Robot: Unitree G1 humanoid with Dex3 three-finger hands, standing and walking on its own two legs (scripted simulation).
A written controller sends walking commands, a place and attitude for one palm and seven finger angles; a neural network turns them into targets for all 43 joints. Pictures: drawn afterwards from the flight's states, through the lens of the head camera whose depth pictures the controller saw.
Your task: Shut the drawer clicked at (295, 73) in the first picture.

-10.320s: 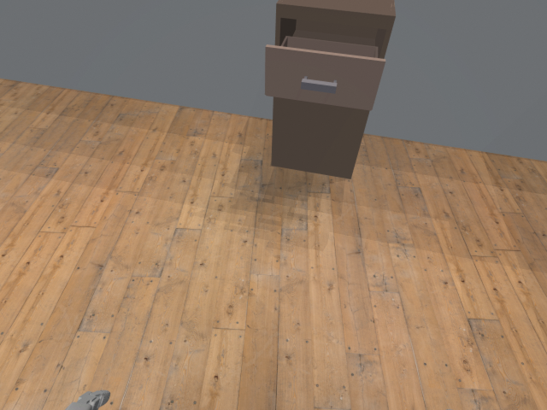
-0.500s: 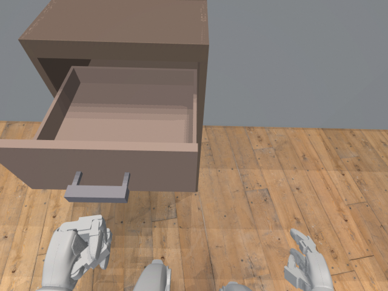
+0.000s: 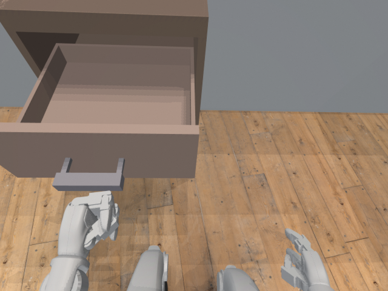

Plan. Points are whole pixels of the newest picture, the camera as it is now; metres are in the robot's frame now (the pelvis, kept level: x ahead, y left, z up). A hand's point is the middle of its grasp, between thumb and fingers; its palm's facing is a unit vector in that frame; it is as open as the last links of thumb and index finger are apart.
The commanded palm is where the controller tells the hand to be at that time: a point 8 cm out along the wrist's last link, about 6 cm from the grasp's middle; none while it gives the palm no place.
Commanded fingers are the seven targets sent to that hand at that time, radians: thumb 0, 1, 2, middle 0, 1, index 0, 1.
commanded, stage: bring the fist close to the handle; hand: left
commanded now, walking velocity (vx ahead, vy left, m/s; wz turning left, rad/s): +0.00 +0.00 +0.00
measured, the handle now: (92, 171) +0.33 +0.22 +0.04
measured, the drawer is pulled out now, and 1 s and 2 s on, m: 0.28 0.25 0.13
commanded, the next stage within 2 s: push the drawer shut in 0.32 s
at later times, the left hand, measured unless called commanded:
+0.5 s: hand (111, 221) +0.24 +0.16 +0.04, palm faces +0.06 -1.00 -0.05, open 3.3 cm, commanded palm +0.23 +0.21 +0.04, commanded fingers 0.00 0.90 0.90 -1.40 -1.60 -1.40 -1.60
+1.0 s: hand (116, 198) +0.29 +0.16 +0.03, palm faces +0.03 -1.00 -0.06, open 3.1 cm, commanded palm +0.29 +0.21 +0.04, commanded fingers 0.00 0.90 0.90 -1.40 -1.60 -1.40 -1.60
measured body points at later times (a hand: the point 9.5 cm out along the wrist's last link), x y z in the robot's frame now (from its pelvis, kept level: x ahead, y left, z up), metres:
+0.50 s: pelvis +0.01 +0.00 +0.00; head +0.09 +0.01 +0.44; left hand +0.23 +0.21 +0.05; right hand +0.20 -0.24 -0.08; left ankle +0.06 +0.12 -0.61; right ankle -0.02 -0.11 -0.61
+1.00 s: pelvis -0.01 -0.01 +0.00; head +0.09 +0.00 +0.44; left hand +0.28 +0.22 +0.04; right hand +0.16 -0.25 -0.10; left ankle +0.06 +0.12 -0.61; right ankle -0.02 -0.11 -0.61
